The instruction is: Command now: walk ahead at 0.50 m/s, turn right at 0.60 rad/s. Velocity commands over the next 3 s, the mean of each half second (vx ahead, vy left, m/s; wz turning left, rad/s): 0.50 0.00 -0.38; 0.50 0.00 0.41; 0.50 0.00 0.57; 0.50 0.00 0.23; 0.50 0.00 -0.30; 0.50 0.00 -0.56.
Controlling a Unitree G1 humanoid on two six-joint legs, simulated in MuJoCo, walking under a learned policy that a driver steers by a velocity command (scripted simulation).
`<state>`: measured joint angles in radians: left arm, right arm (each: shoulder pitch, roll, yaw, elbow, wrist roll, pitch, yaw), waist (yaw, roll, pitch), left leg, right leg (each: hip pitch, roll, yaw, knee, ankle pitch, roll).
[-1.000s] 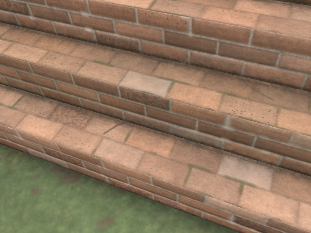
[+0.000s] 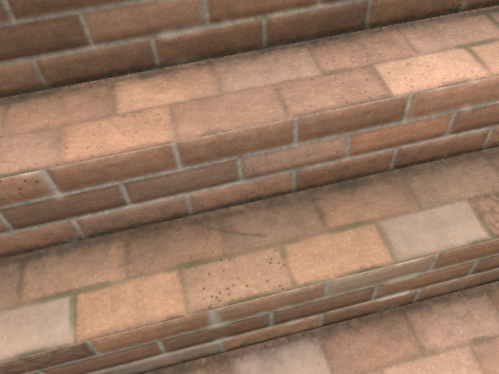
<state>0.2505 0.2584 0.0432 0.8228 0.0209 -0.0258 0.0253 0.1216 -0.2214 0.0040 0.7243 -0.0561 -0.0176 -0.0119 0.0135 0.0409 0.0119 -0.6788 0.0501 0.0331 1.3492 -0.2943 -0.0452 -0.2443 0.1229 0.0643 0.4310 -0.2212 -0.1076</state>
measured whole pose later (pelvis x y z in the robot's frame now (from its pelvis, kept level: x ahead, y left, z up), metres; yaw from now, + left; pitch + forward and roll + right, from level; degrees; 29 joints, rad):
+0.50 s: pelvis +0.06 -0.03 +0.01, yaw -10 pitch +3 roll +0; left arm 0.07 0.18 0.01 0.56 0.03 0.03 -0.02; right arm 0.34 -0.21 -0.04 0.78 -0.03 -0.05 -0.05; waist -0.05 -0.07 0.00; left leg -0.18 0.05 0.10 0.35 -0.23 0.00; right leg -0.64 -0.04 0.04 1.04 -0.30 0.04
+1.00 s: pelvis +0.09 -0.04 +0.00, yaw +7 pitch +4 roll +0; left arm 0.39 0.25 0.05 0.81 0.05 -0.11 0.05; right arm 0.06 -0.19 -0.08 0.51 -0.06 0.10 -0.05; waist 0.04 0.05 -0.03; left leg -0.99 -0.01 -0.06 2.15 -0.51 0.03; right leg -0.20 -0.14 -0.28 0.38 -0.22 0.02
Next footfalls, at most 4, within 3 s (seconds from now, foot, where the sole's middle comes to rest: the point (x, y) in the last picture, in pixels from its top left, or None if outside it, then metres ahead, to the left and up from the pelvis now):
0.16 left None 0.08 0.10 -0.78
0.56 right None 0.13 -0.18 -0.78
1.24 left None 0.26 0.27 -0.56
1.92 right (175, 270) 0.53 0.20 -0.34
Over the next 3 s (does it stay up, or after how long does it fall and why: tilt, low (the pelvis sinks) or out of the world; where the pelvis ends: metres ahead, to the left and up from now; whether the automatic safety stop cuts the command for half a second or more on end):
stays up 0.81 0.55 0.76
